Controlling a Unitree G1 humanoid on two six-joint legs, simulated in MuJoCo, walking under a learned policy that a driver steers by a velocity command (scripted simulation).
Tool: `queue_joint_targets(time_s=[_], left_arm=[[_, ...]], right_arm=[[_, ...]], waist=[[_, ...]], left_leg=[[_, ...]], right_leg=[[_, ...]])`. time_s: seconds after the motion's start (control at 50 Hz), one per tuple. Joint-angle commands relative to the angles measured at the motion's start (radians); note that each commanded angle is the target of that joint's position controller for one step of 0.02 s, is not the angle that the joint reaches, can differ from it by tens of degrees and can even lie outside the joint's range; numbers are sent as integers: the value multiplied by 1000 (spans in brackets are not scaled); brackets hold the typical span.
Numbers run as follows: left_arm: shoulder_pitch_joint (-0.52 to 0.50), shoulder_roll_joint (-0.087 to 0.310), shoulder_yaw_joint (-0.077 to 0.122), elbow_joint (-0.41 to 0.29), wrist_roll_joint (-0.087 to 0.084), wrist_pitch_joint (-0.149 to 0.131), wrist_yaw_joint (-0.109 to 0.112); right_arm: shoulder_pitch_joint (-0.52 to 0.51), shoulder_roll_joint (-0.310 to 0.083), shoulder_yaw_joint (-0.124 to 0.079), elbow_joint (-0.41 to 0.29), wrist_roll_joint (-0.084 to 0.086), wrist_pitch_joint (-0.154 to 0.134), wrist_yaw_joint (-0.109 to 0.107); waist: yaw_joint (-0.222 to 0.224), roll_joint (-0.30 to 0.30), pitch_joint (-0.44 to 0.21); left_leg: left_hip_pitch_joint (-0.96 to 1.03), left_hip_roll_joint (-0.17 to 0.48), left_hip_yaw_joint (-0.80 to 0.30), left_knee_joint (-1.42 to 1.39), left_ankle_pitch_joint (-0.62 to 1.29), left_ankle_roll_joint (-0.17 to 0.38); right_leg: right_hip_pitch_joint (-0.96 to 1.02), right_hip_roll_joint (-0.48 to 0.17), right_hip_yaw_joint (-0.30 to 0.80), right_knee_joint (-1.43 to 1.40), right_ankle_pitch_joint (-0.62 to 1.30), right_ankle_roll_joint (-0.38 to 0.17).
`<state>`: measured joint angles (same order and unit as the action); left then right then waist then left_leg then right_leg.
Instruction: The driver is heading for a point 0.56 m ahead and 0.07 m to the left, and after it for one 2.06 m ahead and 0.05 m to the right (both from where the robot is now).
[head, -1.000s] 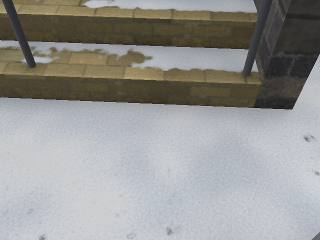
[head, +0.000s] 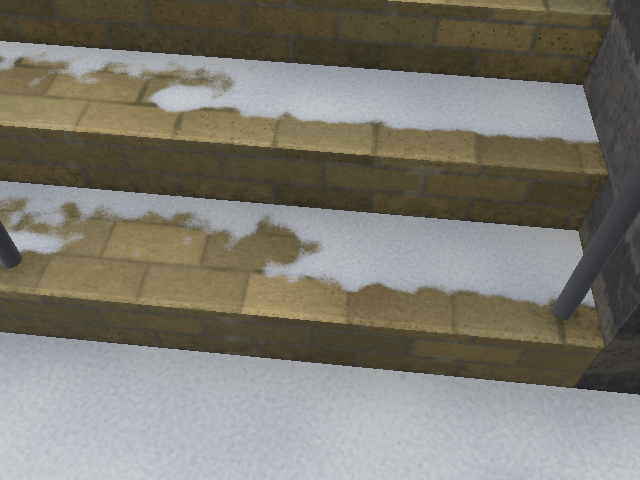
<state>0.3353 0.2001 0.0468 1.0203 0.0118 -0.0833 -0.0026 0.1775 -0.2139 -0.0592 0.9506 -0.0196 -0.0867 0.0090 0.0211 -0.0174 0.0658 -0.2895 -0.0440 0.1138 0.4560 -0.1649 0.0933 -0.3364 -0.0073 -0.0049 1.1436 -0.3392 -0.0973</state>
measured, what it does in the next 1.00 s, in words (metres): walks ahead: right foot, then left foot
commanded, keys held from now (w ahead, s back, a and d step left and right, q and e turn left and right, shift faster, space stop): w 0.30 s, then no key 0.28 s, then q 0.28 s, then w+q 0.14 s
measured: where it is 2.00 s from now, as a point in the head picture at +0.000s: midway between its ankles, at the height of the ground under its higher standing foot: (301, 442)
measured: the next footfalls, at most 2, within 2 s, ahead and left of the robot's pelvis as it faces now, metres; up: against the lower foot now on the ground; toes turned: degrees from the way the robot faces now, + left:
right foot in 0.42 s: +0.39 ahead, -0.11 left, +0.00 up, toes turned -4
left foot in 0.90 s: +0.31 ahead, +0.07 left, +0.00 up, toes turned +11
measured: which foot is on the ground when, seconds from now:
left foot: down 0.00-0.42, up 0.44-0.88, down 0.90-1.00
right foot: up 0.00-0.40, down 0.42-0.90, up 0.92-1.00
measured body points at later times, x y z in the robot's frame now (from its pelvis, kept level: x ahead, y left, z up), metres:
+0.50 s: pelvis +0.25 -0.04 -0.01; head +0.29 -0.05 +0.44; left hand +0.40 +0.19 -0.13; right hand +0.21 -0.27 -0.16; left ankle +0.09 +0.06 -0.66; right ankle +0.34 -0.11 -0.74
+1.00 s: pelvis +0.30 -0.01 +0.00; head +0.30 +0.01 +0.45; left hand +0.33 +0.26 -0.15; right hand +0.39 -0.26 -0.13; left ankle +0.27 +0.06 -0.74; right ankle +0.34 -0.12 -0.70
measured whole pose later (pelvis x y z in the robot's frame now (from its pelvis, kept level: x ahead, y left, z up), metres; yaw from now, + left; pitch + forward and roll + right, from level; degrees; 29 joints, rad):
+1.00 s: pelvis +0.30 -0.01 +0.00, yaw +11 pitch +0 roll -1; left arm 0.19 0.24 0.05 0.99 0.02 -0.01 0.04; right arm 0.25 -0.21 -0.05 1.01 -0.02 0.00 -0.01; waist -0.01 -0.02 0.00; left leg -0.22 -0.04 0.02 0.51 -0.29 0.08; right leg -0.41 -0.02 -0.08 0.81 -0.38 -0.01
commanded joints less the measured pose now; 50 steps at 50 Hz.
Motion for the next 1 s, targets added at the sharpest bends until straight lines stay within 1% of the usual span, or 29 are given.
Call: queue_joint_targets(time_s=[0.02, 0.1, 0.2, 0.3, 0.36, 0.38, 0.4, 0.42, 0.44, 0.46, 0.48, 0.5, 0.52, 0.54, 0.58, 0.62, 0.68, 0.72, 0.74, 0.8, 0.84, 0.86, 0.88, 0.9, 0.92, 0.94, 0.96, 0.98, 1.0], left_arm=[[58, 34, 9, -34, 18, 19, -15], [-67, 51, 10, -80, 19, 42, -24], [-275, 49, -1, -144, 12, 39, -31], [-394, 61, -6, -181, 8, 27, -24], [-311, 60, -8, -153, 16, 4, -11], [-214, 72, -2, -115, 21, -7, -4], [-77, 88, 6, -67, 36, -26, 6], [55, 162, 23, -34, 60, -42, 16], [115, 246, 45, -29, 56, -35, 15], [82, 192, 35, -37, -3, -19, 10], [-29, 147, 19, -54, -11, -20, 11], [-91, 89, 2, -57, -7, -19, 14], [-115, 49, -14, -53, -10, -18, 23], [-133, 25, -27, -41, -13, -15, 31], [-129, 45, -34, -27, -3, -23, 33], [-143, 83, -30, -19, 6, -28, 34], [-121, 131, -14, -24, -7, -3, 44], [-114, 147, -2, -29, -2, 21, 50], [-107, 155, 4, -27, -6, 30, 57], [-86, 145, 12, -18, -2, 43, 63], [-103, 151, 18, -23, 4, 47, 61], [-119, 158, 21, -24, -4, 48, 62], [-109, 156, 22, -20, -6, 49, 60], [-103, 153, 23, -17, -2, 53, 58], [-95, 97, 13, -45, -5, 61, 51], [-201, 79, 4, -123, -8, 65, 57], [-233, 136, 20, -118, 20, 70, 48], [-212, 132, 25, -113, 10, 66, 32], [-196, 127, 26, -103, 3, 55, 21]], right_arm=[[106, -47, -2, 10, 8, -27, -3], [179, -95, -9, 49, 15, -47, -2], [268, -89, -3, 84, 3, -31, -9], [341, -95, -4, 121, -4, -27, -23], [315, -94, -1, 134, -6, -21, -29], [304, -99, 0, 137, -2, -21, -31], [287, -101, 5, 134, 6, -20, -32], [277, -82, 16, 105, 19, -26, -35], [437, 19, 40, 119, 78, -18, -37], [381, -79, 12, 139, 43, -7, -47], [291, -71, 11, 114, 24, -4, -45], [245, -37, 18, 114, 8, -2, -42], [218, -29, 17, 114, -3, 9, -37], [236, -11, 21, 119, -14, 23, -32], [265, 12, 25, 140, -14, 45, -30], [250, 13, 28, 146, -7, 58, -41], [145, -29, 23, 116, -11, 73, -44], [60, -62, 14, 83, -13, 89, -34], [33, -59, 14, 67, -23, 94, -31], [10, -40, 21, 40, -25, 91, -19], [22, -42, 20, 33, -10, 87, -17], [59, -33, 22, 41, -5, 85, -20], [105, -32, 22, 51, -8, 79, -23], [128, -58, 13, 63, -8, 67, -28], [147, -132, -5, 58, -16, 63, -35], [188, -251, -40, 51, 6, 69, -27], [181, -210, -34, 58, -4, 82, -27], [128, -175, -26, 39, 5, 84, -25], [82, -169, -27, 18, 8, 81, -21]], waist=[[10, 62, -47], [17, 75, -4], [-41, 76, 29], [-77, 88, 40], [-41, 106, 8], [-7, 108, -33], [55, 75, -97], [89, 18, -212], [61, -240, -402], [53, -109, -439], [21, -91, -306], [2, -39, -202], [-18, -28, -145], [-48, -40, -131], [-74, -42, -162], [-87, -51, -167], [-50, -107, -144], [-29, -97, -104], [-25, -88, -85], [-22, -53, -72], [-24, -64, -79], [-43, -65, -89], [-57, -45, -109], [-58, 14, -76], [-53, 239, -64], [-92, 341, 23], [-72, 153, 66], [-39, 126, 70], [-19, 122, 64]], left_leg=[[144, 280, -303, -291, 156, 118], [127, 240, -212, -340, 203, 102], [205, 213, -168, -349, 240, 90], [339, 244, -153, -296, 362, 93], [373, 238, -117, -135, 723, 65], [375, 223, -115, -34, 813, 49], [322, 187, -95, 117, 760, 21], [151, 142, -73, 331, 460, -4], [-124, -24, -4, 710, -278, -47], [-125, -15, -143, 780, -417, -48], [-166, 20, -169, 765, -368, -51], [-176, 51, -170, 710, -317, -56], [-143, 77, -174, 636, -278, -63], [-77, 83, -163, 570, -254, -73], [29, 59, -137, 485, -222, -85], [51, 53, -134, 372, -208, -87], [27, 62, -90, 330, -183, -77], [-12, 72, -84, 353, -188, -68], [-45, 77, -79, 357, -208, -68], [-70, 83, -71, 342, -248, -53], [-40, 77, -67, 273, -253, -38], [1, 66, -49, 195, -208, -27], [70, 52, -41, 98, -160, -13], [114, 52, -96, -37, -176, 11], [183, 238, -388, -220, -249, 62], [141, 405, -707, -332, -382, 193], [106, 377, -652, -335, -423, 194], [89, 321, -585, -336, -434, 168], [115, 270, -533, -336, -361, 141]], right_leg=[[-164, -77, 41, -12, 63, 12], [-243, -99, 5, -129, 177, 47], [-301, -90, -35, -397, 318, 79], [-292, -59, -61, -544, 309, 53], [-155, 1, -85, -617, 232, 11], [-51, 34, -95, -667, 250, -6], [127, 23, -84, -738, 389, -25], [376, -137, 46, -672, 734, -56], [672, -455, 393, -650, 1191, -268], [603, -425, 395, -682, 1293, -266], [488, -379, 278, -717, 1248, -231], [372, -325, 211, -766, 1125, -191], [281, -281, 160, -809, 1041, -157], [206, -246, 111, -836, 1000, -135], [146, -222, 60, -838, 1050, -127], [118, -221, 23, -845, 962, -127], [89, -233, 35, -887, 524, -110], [54, -252, 66, -927, 243, -117], [52, -272, 87, -944, 143, -124], [75, -302, 80, -911, 124, -124], [93, -302, 57, -868, 191, -112], [97, -297, 40, -827, 230, -98], [74, -290, 17, -790, 174, -72], [16, -251, -26, -722, 21, -22], [-131, -141, -142, -471, -178, 56], [-330, 43, -128, -308, -264, 95], [-329, -19, -13, -221, -161, 95], [-323, -32, 8, -219, -61, 99], [-321, -35, 13, -229, 5, 105]])
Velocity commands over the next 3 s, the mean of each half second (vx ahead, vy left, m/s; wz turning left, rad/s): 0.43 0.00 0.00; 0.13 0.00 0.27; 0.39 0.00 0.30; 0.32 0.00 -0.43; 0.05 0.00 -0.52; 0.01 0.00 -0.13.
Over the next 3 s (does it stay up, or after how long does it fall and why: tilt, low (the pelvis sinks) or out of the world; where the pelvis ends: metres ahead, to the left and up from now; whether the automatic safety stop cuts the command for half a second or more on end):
stays up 0.67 -0.13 0.12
